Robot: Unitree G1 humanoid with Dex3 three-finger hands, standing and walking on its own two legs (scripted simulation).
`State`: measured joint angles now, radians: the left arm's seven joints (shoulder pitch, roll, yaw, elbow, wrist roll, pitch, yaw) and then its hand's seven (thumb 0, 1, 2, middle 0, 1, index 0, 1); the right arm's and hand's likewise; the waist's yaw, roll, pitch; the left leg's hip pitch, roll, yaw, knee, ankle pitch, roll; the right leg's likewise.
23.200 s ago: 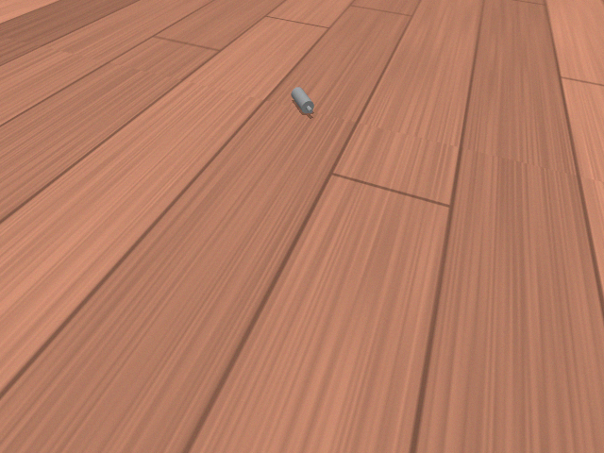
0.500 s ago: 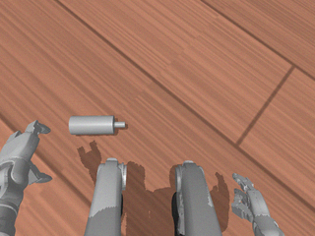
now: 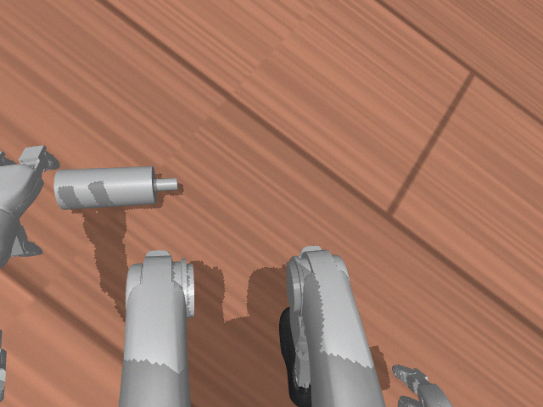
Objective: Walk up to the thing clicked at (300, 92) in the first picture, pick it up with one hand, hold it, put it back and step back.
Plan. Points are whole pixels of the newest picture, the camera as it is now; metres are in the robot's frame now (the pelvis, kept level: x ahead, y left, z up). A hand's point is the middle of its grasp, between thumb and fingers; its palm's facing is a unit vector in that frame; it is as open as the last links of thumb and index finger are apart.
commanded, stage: rise first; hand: left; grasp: from above
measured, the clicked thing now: (121, 186) +0.50 +0.26 -0.33
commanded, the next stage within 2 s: approach in 0.82 s
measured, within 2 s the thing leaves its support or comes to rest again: neither
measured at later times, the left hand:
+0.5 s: hand (44, 196) +0.43 +0.34 -0.19, palm faces -0.46 -0.06 -0.89, open 13.8 cm
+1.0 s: hand (59, 190) +0.45 +0.33 -0.21, palm faces -0.45 -0.07 -0.89, open 14.0 cm
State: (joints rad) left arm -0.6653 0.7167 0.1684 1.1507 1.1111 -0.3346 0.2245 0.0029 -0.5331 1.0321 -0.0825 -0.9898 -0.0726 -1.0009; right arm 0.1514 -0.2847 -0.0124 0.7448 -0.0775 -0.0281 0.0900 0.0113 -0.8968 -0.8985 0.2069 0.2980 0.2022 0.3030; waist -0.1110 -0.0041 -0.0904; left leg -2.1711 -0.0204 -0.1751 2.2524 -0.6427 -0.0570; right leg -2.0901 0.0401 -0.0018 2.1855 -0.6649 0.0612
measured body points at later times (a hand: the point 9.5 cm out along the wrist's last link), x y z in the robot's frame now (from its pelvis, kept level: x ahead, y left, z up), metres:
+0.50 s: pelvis +0.01 +0.01 -0.03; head +0.23 +0.09 +0.36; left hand +0.45 +0.34 -0.14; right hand +0.10 -0.26 -0.14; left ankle +0.09 +0.14 -0.34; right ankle +0.11 -0.14 -0.34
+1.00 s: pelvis +0.02 +0.01 -0.04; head +0.25 +0.08 +0.33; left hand +0.47 +0.33 -0.16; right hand +0.08 -0.27 -0.15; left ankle +0.09 +0.14 -0.34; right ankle +0.11 -0.14 -0.34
